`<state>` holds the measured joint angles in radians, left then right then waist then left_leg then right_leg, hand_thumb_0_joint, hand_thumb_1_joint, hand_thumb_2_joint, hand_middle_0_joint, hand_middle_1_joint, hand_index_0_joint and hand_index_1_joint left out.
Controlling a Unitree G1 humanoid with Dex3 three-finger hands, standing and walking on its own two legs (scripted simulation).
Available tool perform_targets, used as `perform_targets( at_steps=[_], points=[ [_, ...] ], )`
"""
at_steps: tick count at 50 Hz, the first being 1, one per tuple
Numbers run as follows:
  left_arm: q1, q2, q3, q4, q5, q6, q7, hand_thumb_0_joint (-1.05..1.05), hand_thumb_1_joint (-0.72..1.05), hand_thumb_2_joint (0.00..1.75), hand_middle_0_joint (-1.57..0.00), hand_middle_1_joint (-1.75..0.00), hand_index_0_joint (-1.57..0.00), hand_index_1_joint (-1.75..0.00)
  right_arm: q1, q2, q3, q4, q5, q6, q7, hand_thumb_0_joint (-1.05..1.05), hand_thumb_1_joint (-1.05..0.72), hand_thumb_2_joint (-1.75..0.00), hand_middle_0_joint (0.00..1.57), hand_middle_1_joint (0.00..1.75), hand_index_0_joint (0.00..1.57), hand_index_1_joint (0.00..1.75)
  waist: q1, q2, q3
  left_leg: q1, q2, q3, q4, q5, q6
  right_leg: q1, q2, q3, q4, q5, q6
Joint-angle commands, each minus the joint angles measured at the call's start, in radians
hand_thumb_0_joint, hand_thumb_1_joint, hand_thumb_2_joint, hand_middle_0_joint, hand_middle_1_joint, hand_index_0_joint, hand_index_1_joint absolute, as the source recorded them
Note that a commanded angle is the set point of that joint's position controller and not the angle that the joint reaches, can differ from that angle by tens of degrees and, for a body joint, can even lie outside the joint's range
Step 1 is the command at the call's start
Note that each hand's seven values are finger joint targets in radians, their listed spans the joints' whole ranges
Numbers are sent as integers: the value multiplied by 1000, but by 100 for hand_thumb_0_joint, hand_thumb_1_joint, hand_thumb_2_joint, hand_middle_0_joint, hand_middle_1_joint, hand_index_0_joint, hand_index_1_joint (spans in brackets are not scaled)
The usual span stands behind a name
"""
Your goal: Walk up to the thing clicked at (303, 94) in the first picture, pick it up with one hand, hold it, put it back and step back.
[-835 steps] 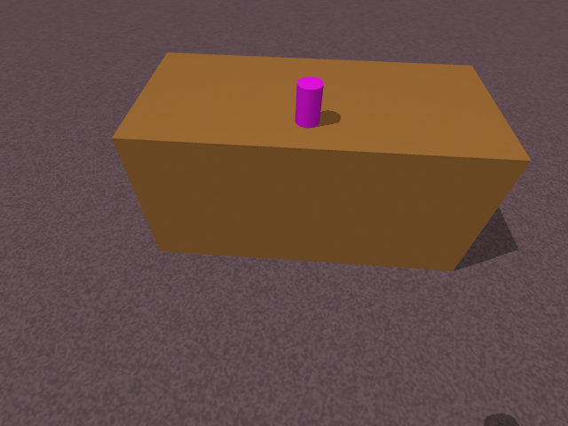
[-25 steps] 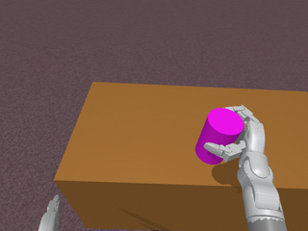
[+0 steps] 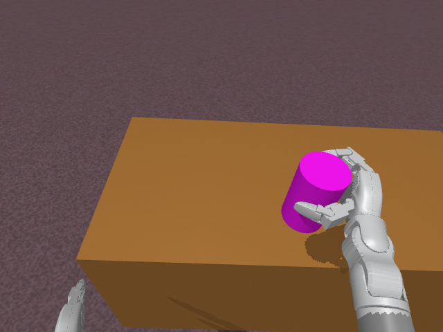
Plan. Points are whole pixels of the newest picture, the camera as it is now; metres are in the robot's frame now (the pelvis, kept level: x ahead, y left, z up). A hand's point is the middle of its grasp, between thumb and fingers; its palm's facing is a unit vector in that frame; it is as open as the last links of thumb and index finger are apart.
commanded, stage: hold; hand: right
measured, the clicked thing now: (312, 194) +0.33 -0.15 +0.11
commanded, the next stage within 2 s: crouch in 1.36 s
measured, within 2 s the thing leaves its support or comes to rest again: neither
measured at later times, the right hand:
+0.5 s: hand (325, 184) +0.33 -0.17 +0.13, palm faces +0.21 +0.98 +0.03, open 11.3 cm
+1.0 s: hand (325, 187) +0.33 -0.17 +0.13, palm faces +0.21 +0.98 +0.02, open 11.3 cm
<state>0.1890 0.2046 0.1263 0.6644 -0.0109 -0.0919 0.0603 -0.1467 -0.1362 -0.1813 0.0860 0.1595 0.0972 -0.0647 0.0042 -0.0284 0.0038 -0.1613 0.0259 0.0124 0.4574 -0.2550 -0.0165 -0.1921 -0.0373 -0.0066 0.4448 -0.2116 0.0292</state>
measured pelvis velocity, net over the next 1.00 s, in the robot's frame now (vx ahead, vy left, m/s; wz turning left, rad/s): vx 0.00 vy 0.00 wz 0.00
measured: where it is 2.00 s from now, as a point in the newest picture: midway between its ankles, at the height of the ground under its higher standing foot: outside the picture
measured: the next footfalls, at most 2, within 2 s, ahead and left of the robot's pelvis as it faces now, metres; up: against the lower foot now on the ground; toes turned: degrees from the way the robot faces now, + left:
none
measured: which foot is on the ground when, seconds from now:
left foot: down 0.00-1.00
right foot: down 0.00-1.00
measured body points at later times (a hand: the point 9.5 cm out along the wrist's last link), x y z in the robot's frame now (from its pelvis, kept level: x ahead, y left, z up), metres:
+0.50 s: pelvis +0.01 +0.00 +0.00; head -0.01 +0.01 +0.45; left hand +0.17 +0.26 -0.08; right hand +0.32 -0.22 +0.13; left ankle +0.00 +0.13 -0.74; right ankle +0.02 -0.14 -0.74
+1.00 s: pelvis +0.00 +0.00 +0.00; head -0.02 +0.01 +0.45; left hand +0.16 +0.26 -0.09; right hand +0.31 -0.22 +0.13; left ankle +0.00 +0.13 -0.74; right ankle +0.02 -0.14 -0.74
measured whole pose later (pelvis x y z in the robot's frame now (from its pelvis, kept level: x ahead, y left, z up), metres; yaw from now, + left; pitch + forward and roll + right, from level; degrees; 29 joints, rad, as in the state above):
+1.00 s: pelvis +0.00 +0.00 +0.00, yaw +0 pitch -3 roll +0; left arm 0.19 0.20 0.13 0.69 -0.01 -0.10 0.06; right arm -0.13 -0.13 -0.18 0.08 0.15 0.09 -0.07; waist 0.00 -0.03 0.00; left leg -0.15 0.02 0.01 0.45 -0.25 -0.02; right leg -0.18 -0.04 -0.01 0.44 -0.21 0.03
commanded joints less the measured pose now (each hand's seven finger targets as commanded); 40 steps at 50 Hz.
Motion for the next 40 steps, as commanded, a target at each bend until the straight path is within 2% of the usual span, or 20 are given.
perform_targets(
  at_steps=[1,4,6,9,11,14,15,16,17,18,19,21,23,25,27,29,31,33,35,40],
  points=[
    [-99,122,31,-130,-6,-55,5,0,-54,5,-5,-5,-5,-5,-326,-142,-51,-251,11,-70,-5,0,4,-127,118,139,124,139,-4,20,-186,-13,-28,46,-80,167,4,96,30,-31,-51,107,-33],
    [-109,145,46,-154,-3,-52,7,0,-54,5,-4,-5,-4,-5,-285,-128,-40,-244,7,-67,-3,0,3,-127,118,139,125,139,-4,36,-233,13,-29,45,-67,236,5,117,28,-32,-41,178,-30],
    [-98,113,22,-135,-7,-48,0,0,-54,5,-4,-5,-4,-5,-263,-113,-33,-236,12,-60,3,0,4,-127,118,140,125,140,-4,37,-206,8,-29,47,-64,265,3,110,27,-33,-34,211,-32],
    [-135,157,54,-139,-2,-50,7,0,-54,5,-5,-5,-4,-5,-308,-139,-53,-255,11,-61,-1,0,2,-128,119,140,125,140,2,59,-225,7,-23,40,-71,256,-2,117,33,-37,-31,191,-39],
    [-150,136,32,-167,-4,-55,4,0,-55,5,-5,-5,-4,-5,-313,-124,-40,-255,9,-66,0,0,1,-128,119,140,125,140,4,64,-213,10,-23,40,-72,242,-2,108,32,-34,-32,177,-39],
    [-137,145,43,-167,-4,-53,8,0,-54,5,-5,-5,-5,-5,-337,-150,-57,-253,7,-83,-2,0,0,-127,119,139,125,139,6,61,-225,14,-24,41,-67,250,-2,115,31,-33,-27,186,-39],
    [-109,134,39,-132,-2,-48,7,0,-54,5,-5,-5,-4,-5,-298,-119,-28,-244,1,-79,1,0,2,-127,118,139,124,139,2,45,-219,6,-23,40,-64,261,-1,116,34,-37,-29,197,-37],
    [-99,137,43,-143,-3,-48,8,0,-54,5,-5,-5,-5,-5,-309,-119,-29,-226,2,-81,3,0,0,-127,119,139,125,139,20,59,-214,0,-23,39,-64,270,-4,126,33,-38,-27,198,-40],
    [-103,159,59,-147,-2,-49,10,0,-54,5,-5,-5,-5,-5,-312,-125,-36,-239,4,-82,1,0,3,-127,118,139,124,139,15,48,-236,6,-25,43,-59,290,-2,141,31,-36,-25,223,-38],
    [-101,143,43,-148,-2,-50,8,0,-54,5,-5,-5,-5,-5,-321,-132,-43,-243,5,-85,1,0,3,-127,118,138,124,138,9,44,-242,14,-25,44,-55,303,-2,141,31,-34,-22,241,-36],
    [-92,127,37,-123,-3,-46,5,0,-54,5,-5,-5,-5,-5,-332,-147,-54,-272,7,-88,0,0,0,-127,118,138,124,138,-3,18,-229,13,-23,43,-57,295,0,135,34,-36,-22,234,-34],
    [-107,161,64,-141,-1,-46,9,0,-54,5,-5,-5,-5,-5,-331,-133,-37,-262,5,-84,-1,0,0,-128,119,139,125,139,11,39,-215,3,-24,42,-66,258,0,125,33,-35,-32,192,-35],
    [-120,118,32,-126,-3,-47,3,0,-54,5,-5,-5,-5,-5,-325,-119,-28,-257,4,-79,-2,0,-1,-129,120,141,126,141,3,32,-176,-6,-22,40,-82,204,-1,100,37,-38,-42,137,-36],
    [-130,109,26,-106,-7,-44,-1,0,-54,5,-5,-5,-5,-5,-299,-139,-51,-214,4,-72,-1,0,2,-129,120,141,126,141,-8,22,-171,-6,-24,41,-78,202,2,85,33,-36,-45,139,-35],
    [-123,122,33,-100,-4,-45,-3,0,-54,5,-5,-5,-5,-5,-288,-126,-44,-209,6,-70,5,0,3,-129,119,141,126,141,0,29,-187,-9,-29,46,-69,226,3,99,27,-32,-40,167,-33],
    [-150,166,57,-155,-1,-49,1,0,-54,5,-5,-5,-5,-5,-309,-147,-56,-275,9,-77,2,0,3,-129,119,141,126,141,-6,46,-240,20,-27,46,-69,239,3,118,29,-33,-37,180,-33],
    [-137,130,31,-145,-4,-49,-1,0,-54,5,-5,-5,-5,-5,-308,-133,-38,-290,10,-75,2,0,0,-128,120,140,126,140,-10,27,-215,17,-26,45,-73,221,4,113,31,-35,-40,165,-32],
    [-125,148,49,-145,-5,-50,3,0,-54,5,-5,-5,-5,-5,-273,-103,-26,-220,11,-71,2,0,2,-128,120,141,126,141,8,69,-196,1,-30,47,-78,210,0,105,30,-33,-45,150,-36],
    [-134,123,30,-135,-4,-52,5,0,-54,5,-5,-5,-4,-5,-300,-130,-51,-235,10,-76,-2,0,3,-127,118,139,125,139,0,62,-190,-4,-25,42,-80,203,-1,102,33,-35,-38,141,-40],
    [-114,169,61,-166,1,-57,13,0,-54,5,-4,-5,-5,-5,-317,-140,-47,-277,4,-83,-7,0,1,-128,120,140,126,140,7,45,-231,7,-26,44,-73,220,3,133,31,-34,-43,158,-33]
  ],
)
